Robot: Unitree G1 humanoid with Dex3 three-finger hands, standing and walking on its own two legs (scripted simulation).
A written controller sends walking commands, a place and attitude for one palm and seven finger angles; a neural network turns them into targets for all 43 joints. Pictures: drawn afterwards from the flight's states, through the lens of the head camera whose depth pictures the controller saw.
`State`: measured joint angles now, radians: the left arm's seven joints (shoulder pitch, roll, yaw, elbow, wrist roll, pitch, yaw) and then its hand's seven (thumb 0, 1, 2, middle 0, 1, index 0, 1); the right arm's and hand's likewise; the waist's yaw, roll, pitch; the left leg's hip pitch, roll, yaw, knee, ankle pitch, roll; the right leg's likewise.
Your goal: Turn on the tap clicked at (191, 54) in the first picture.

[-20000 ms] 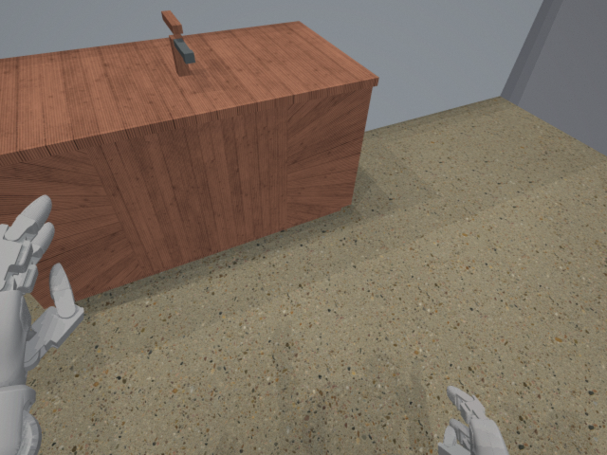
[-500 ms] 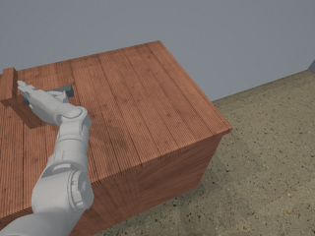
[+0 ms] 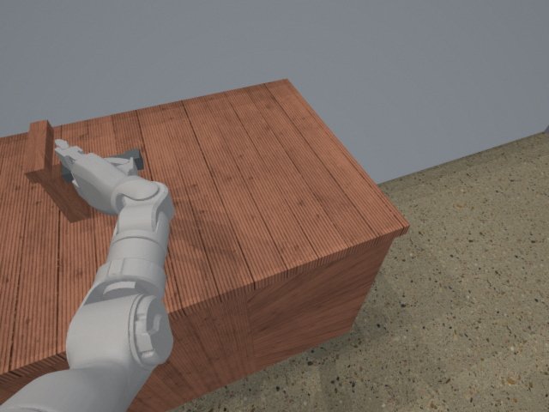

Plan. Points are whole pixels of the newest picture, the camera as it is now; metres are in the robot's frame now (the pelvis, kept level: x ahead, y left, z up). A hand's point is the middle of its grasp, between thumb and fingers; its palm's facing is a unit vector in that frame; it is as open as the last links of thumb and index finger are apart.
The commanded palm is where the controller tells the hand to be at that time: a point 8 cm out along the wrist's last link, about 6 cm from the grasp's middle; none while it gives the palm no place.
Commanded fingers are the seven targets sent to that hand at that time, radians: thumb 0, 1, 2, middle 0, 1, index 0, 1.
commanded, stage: lift the hand up off the lever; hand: left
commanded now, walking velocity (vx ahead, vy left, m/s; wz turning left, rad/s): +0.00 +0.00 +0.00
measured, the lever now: (134, 160) +0.55 +0.24 +0.06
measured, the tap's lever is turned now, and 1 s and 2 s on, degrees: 86 86 86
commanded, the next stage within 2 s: draw the hand back beside the body in 0.04 s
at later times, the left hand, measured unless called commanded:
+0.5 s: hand (121, 213) +0.37 +0.20 +0.12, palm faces +0.32 -0.92 -0.23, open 7.7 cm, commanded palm +0.34 +0.23 +0.15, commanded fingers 0.00 0.90 0.90 -0.17 -0.21 -0.17 -0.21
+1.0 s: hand (59, 256) +0.27 +0.23 +0.17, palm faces +0.27 -0.92 -0.27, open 7.5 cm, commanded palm +0.23 +0.26 +0.18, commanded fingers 0.00 0.90 0.90 -0.19 -0.28 -0.19 -0.28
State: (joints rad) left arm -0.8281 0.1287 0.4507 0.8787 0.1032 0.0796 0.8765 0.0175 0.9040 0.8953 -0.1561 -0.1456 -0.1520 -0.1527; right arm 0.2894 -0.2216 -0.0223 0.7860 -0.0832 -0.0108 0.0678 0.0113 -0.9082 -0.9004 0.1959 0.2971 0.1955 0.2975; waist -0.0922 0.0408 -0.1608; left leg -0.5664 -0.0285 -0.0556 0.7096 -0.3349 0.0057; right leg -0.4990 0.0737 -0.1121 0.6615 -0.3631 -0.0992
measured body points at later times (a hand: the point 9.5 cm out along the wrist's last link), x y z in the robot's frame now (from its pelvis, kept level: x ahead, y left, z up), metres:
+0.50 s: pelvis +0.00 -0.01 +0.02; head -0.02 -0.03 +0.47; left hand +0.35 +0.25 +0.13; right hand +0.07 -0.27 -0.10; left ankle +0.00 +0.12 -0.72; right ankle -0.02 -0.05 -0.72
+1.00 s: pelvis +0.00 +0.01 +0.03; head -0.03 -0.01 +0.48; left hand +0.25 +0.28 +0.18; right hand +0.18 -0.21 -0.06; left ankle +0.00 +0.12 -0.72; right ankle -0.02 -0.05 -0.72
